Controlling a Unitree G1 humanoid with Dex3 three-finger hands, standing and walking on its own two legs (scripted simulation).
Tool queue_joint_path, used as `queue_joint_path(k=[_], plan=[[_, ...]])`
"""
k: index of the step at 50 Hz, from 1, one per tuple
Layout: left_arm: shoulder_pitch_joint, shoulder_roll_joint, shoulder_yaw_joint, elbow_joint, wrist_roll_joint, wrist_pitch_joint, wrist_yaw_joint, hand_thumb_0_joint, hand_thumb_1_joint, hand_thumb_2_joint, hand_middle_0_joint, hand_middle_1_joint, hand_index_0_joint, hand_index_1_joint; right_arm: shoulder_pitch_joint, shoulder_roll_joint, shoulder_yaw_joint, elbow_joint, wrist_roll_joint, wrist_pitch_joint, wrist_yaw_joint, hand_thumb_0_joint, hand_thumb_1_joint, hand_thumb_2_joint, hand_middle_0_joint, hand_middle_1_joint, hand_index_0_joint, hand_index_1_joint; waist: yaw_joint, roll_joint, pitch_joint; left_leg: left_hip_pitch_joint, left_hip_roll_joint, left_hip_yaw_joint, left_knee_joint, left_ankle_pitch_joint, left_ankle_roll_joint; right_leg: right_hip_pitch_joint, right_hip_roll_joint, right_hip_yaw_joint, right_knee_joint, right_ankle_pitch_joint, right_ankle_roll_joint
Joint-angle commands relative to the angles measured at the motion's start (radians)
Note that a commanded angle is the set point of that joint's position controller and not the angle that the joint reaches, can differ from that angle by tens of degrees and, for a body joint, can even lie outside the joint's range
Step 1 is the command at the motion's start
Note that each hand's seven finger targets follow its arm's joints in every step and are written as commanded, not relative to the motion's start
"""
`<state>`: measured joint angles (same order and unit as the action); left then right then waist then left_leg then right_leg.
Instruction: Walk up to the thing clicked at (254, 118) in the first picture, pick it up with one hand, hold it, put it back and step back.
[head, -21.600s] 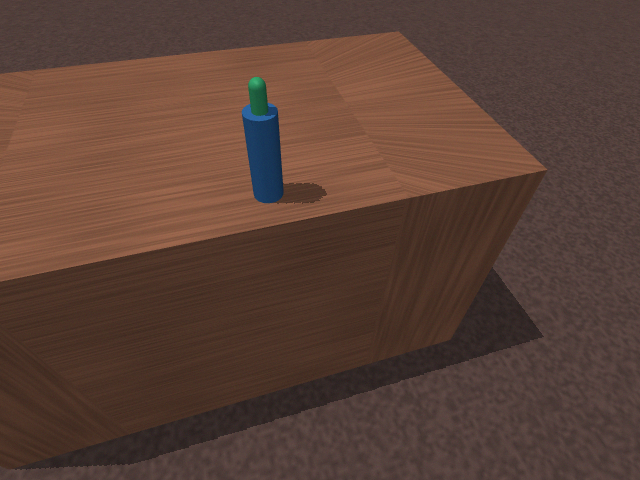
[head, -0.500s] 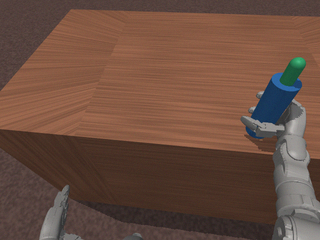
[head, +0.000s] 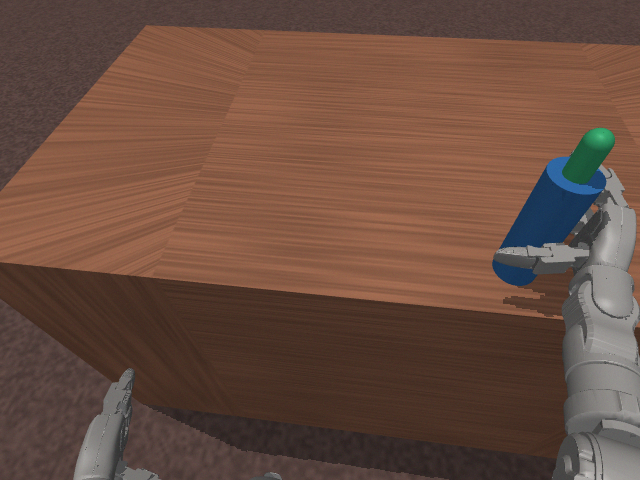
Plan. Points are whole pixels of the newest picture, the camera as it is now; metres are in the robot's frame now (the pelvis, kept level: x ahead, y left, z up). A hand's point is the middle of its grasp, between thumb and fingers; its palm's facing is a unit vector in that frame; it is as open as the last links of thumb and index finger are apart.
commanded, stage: withdraw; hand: right
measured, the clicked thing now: (550, 213) +0.42 -0.21 +0.13
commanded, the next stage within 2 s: rise in 0.10 s
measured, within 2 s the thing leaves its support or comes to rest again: neither
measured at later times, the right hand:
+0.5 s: hand out of the picture +0.41 -0.35 +0.22, palm faces +0.49 +0.83 -0.27, open 17.6 cm
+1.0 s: hand out of the picture +0.23 -0.27 +0.18, palm faces +0.40 +0.83 -0.38, open 17.6 cm
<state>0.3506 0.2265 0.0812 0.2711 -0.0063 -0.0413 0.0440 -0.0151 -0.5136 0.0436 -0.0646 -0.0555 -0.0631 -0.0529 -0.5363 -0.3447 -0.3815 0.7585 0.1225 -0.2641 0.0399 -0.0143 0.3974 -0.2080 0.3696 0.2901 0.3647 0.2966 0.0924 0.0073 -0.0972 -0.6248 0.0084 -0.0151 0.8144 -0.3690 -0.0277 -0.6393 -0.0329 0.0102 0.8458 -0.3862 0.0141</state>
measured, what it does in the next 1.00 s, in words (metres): stands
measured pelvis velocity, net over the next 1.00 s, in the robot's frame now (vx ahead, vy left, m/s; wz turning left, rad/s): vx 0.01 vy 0.00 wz -0.03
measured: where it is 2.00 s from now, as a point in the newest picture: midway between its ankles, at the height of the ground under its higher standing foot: outside the picture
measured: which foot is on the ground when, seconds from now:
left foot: down 0.00-1.00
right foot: down 0.00-1.00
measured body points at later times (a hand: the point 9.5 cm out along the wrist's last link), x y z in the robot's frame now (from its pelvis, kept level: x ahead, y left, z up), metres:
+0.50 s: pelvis +0.01 +0.00 +0.02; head +0.03 +0.01 +0.47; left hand +0.16 +0.27 -0.04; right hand +0.38 -0.39 +0.24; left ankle +0.02 +0.14 -0.70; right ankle +0.02 -0.13 -0.70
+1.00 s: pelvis +0.01 +0.00 +0.03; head +0.00 +0.02 +0.48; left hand +0.18 +0.27 -0.04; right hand +0.20 -0.31 +0.21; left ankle +0.02 +0.14 -0.70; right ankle +0.02 -0.13 -0.70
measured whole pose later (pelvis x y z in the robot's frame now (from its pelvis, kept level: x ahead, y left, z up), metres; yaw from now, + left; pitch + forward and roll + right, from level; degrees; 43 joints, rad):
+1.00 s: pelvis +0.01 +0.00 +0.03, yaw -1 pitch -1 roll +0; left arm 0.33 0.23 0.14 0.49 -0.05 -0.05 0.03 -0.01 -0.50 0.05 -0.06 -0.05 -0.06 -0.05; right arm 0.31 -0.36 -0.35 -0.23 0.07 -0.14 -0.01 -0.02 0.57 -0.05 0.06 0.05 0.06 0.06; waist -0.05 -0.04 -0.03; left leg -0.24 0.03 0.00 0.54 -0.28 -0.02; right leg -0.26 -0.02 0.02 0.55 -0.28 0.02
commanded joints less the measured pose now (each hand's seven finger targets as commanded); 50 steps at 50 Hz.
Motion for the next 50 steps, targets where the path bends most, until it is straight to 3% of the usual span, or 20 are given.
queue_joint_path(k=[1,2,5,9,11,12,13,15,18,21,26,32,35,38,39,40,41,43,46,50], plan=[[0.035,0.121,0.044,-0.052,-0.017,-0.044,0.026,0.000,-0.521,0.035,-0.051,-0.046,-0.051,-0.044,-0.450,-0.340,-0.070,-0.239,0.008,-0.024,-0.001,0.000,0.449,-0.085,0.141,0.112,0.134,0.111,-0.038,-0.117,-0.331,0.192,-0.017,0.031,-0.120,0.300,0.033,0.247,0.025,-0.020,-0.140,0.289,-0.014],[-0.016,0.102,0.016,-0.082,-0.020,-0.047,0.022,0.000,-0.520,0.033,-0.051,-0.045,-0.052,-0.043,-0.483,-0.329,-0.055,-0.266,0.016,-0.010,0.011,0.000,0.471,-0.064,0.119,0.089,0.112,0.089,-0.042,-0.119,-0.323,0.200,-0.018,0.033,-0.130,0.288,0.033,0.240,0.022,-0.015,-0.153,0.280,-0.014],[-0.098,0.134,0.030,-0.045,-0.027,-0.057,0.035,0.000,-0.521,0.028,-0.051,-0.046,-0.054,-0.042,-0.602,-0.395,-0.057,-0.269,0.018,0.040,0.038,0.000,0.496,-0.040,0.088,0.061,0.082,0.061,-0.035,-0.144,-0.348,0.215,-0.012,0.027,-0.153,0.288,0.033,0.289,0.020,-0.016,-0.174,0.273,-0.014],[-0.108,0.126,-0.010,0.010,-0.040,-0.072,0.040,0.000,-0.527,0.026,-0.051,-0.048,-0.055,-0.043,-0.561,-0.392,-0.041,-0.143,0.036,0.136,0.106,0.000,0.516,-0.036,0.068,0.049,0.066,0.049,-0.038,-0.083,-0.315,0.226,-0.018,0.045,-0.184,0.271,0.029,0.302,0.015,-0.006,-0.212,0.274,-0.015],[-0.109,0.173,0.022,0.011,-0.043,-0.081,0.050,0.000,-0.567,0.073,-0.061,-0.045,-0.046,-0.060,-0.551,-0.408,-0.043,-0.097,0.045,0.181,0.142,0.000,0.515,-0.043,0.064,0.053,0.068,0.053,-0.028,-0.041,-0.314,0.244,-0.014,0.046,-0.197,0.290,0.022,0.325,0.019,-0.010,-0.213,0.287,-0.021],[-0.124,0.167,0.023,-0.053,-0.038,-0.081,0.035,0.000,-0.534,0.054,-0.055,-0.050,-0.050,-0.054,-0.530,-0.610,-0.083,-0.124,-0.074,0.142,0.082,0.000,0.547,-0.041,0.061,0.058,0.064,0.058,-0.086,0.023,-0.263,0.271,-0.007,0.050,-0.214,0.262,0.019,0.276,0.028,-0.027,-0.229,0.267,-0.022],[-0.088,0.203,0.066,-0.013,-0.040,-0.076,0.032,0.000,-0.532,0.050,-0.054,-0.046,-0.049,-0.050,-0.522,-0.567,-0.080,-0.114,-0.061,0.131,0.055,0.000,0.560,-0.039,0.060,0.058,0.063,0.058,-0.060,0.007,-0.259,0.260,-0.011,0.046,-0.219,0.252,0.021,0.297,0.028,-0.030,-0.237,0.250,-0.022],[-0.030,0.189,0.067,-0.034,-0.042,-0.072,0.019,0.000,-0.528,0.047,-0.052,-0.044,-0.049,-0.046,-0.483,-0.535,-0.053,-0.088,-0.080,0.135,0.040,0.000,0.585,-0.034,0.058,0.059,0.063,0.059,-0.058,0.022,-0.233,0.258,-0.011,0.056,-0.222,0.279,0.020,0.318,0.031,-0.035,-0.245,0.279,-0.023],[-0.019,0.158,0.039,-0.038,-0.048,-0.061,0.000,0.000,-0.523,0.044,-0.048,-0.042,-0.047,-0.042,-0.476,-0.611,-0.090,-0.097,-0.104,0.137,0.010,0.000,0.611,-0.028,0.055,0.061,0.061,0.060,-0.076,0.043,-0.235,0.283,-0.004,0.049,-0.231,0.319,0.014,0.309,0.035,-0.042,-0.246,0.318,-0.030],[-0.054,0.164,0.055,-0.066,-0.054,-0.060,-0.012,0.000,-0.510,0.048,-0.048,-0.043,-0.054,-0.035,-0.512,-0.673,-0.123,-0.159,-0.116,0.127,-0.010,0.000,0.611,-0.037,0.053,0.057,0.053,0.058,-0.081,-0.021,-0.259,0.297,0.000,0.041,-0.239,0.331,0.018,0.339,0.037,-0.046,-0.259,0.336,-0.024],[-0.088,0.104,-0.008,-0.023,-0.059,-0.070,-0.030,0.000,-0.522,0.057,-0.048,-0.042,-0.049,-0.039,-0.458,-0.641,-0.105,-0.250,-0.119,0.114,-0.029,0.000,0.611,-0.040,0.055,0.057,0.053,0.057,-0.111,-0.161,-0.279,0.306,-0.007,0.044,-0.249,0.316,0.036,0.383,0.031,-0.045,-0.282,0.358,-0.007],[-0.051,0.179,0.070,0.055,-0.052,-0.070,-0.025,0.000,-0.533,0.058,-0.051,-0.041,-0.049,-0.042,-0.195,-0.574,-0.111,-0.469,-0.099,0.119,-0.044,0.000,0.583,-0.044,0.058,0.055,0.053,0.055,-0.125,-0.209,-0.282,0.310,-0.031,0.077,-0.260,0.343,0.051,0.471,0.005,-0.020,-0.295,0.512,0.014],[-0.055,0.212,0.106,0.026,-0.056,-0.070,-0.015,0.000,-0.529,0.056,-0.053,-0.046,-0.054,-0.045,-0.001,-0.510,-0.116,-0.636,-0.083,0.118,-0.050,0.000,0.558,-0.048,0.059,0.054,0.053,0.055,-0.124,-0.136,-0.243,0.335,-0.033,0.086,-0.281,0.326,0.049,0.470,0.005,-0.021,-0.321,0.452,0.006],[-0.067,0.188,0.088,-0.036,-0.059,-0.071,-0.009,0.000,-0.522,0.053,-0.054,-0.049,-0.056,-0.046,0.206,-0.433,-0.115,-0.820,-0.065,0.106,-0.059,0.000,0.553,-0.049,0.058,0.055,0.054,0.055,-0.135,-0.081,-0.185,0.383,-0.027,0.087,-0.307,0.309,0.045,0.444,0.013,-0.029,-0.346,0.397,-0.003],[-0.030,0.201,0.124,0.010,-0.061,-0.063,-0.004,0.000,-0.519,0.048,-0.053,-0.046,-0.056,-0.042,0.301,-0.409,-0.120,-0.832,-0.058,0.108,-0.063,0.000,0.561,-0.047,0.057,0.056,0.054,0.056,-0.128,-0.052,-0.128,0.381,-0.026,0.089,-0.317,0.303,0.039,0.425,0.015,-0.034,-0.356,0.374,-0.008],[-0.029,0.176,0.105,0.020,-0.061,-0.060,-0.005,0.000,-0.518,0.049,-0.053,-0.049,-0.056,-0.045,0.369,-0.358,-0.097,-0.877,-0.053,0.107,-0.062,0.000,0.560,-0.047,0.057,0.056,0.054,0.056,-0.129,-0.044,-0.087,0.385,-0.025,0.088,-0.324,0.289,0.036,0.416,0.016,-0.035,-0.370,0.352,-0.010],[-0.031,0.150,0.084,0.012,-0.061,-0.056,-0.007,0.000,-0.518,0.051,-0.053,-0.050,-0.056,-0.046,0.399,-0.361,-0.115,-0.958,-0.051,0.100,-0.066,0.000,0.562,-0.048,0.057,0.056,0.054,0.057,-0.137,-0.073,-0.092,0.394,-0.020,0.081,-0.330,0.289,0.037,0.422,0.020,-0.039,-0.375,0.348,-0.011],[-0.055,0.148,0.093,0.000,-0.057,-0.053,-0.002,0.000,-0.515,0.049,-0.053,-0.049,-0.056,-0.045,0.444,-0.341,-0.119,-1.112,-0.046,0.080,-0.072,0.000,0.574,-0.046,0.055,0.057,0.053,0.057,-0.142,-0.089,-0.070,0.402,-0.018,0.080,-0.335,0.269,0.039,0.427,0.022,-0.038,-0.387,0.329,-0.009],[-0.053,0.133,0.110,0.082,-0.050,-0.051,0.000,0.000,-0.505,0.045,-0.051,-0.052,-0.056,-0.046,0.626,-0.300,-0.125,-1.203,-0.044,0.066,-0.079,0.000,0.592,-0.043,0.054,0.058,0.053,0.058,-0.144,-0.128,0.003,0.389,-0.016,0.078,-0.353,0.209,0.039,0.402,0.027,-0.038,-0.414,0.259,-0.011],[-0.114,0.083,0.077,0.094,-0.038,-0.059,-0.001,0.000,-0.506,0.039,-0.051,-0.050,-0.057,-0.043,0.810,-0.237,-0.114,-1.319,-0.044,0.032,-0.085,0.000,0.589,-0.042,0.054,0.058,0.053,0.058,-0.153,-0.116,0.008,0.421,-0.006,0.072,-0.363,0.220,0.033,0.393,0.037,-0.046,-0.399,0.266,-0.018]])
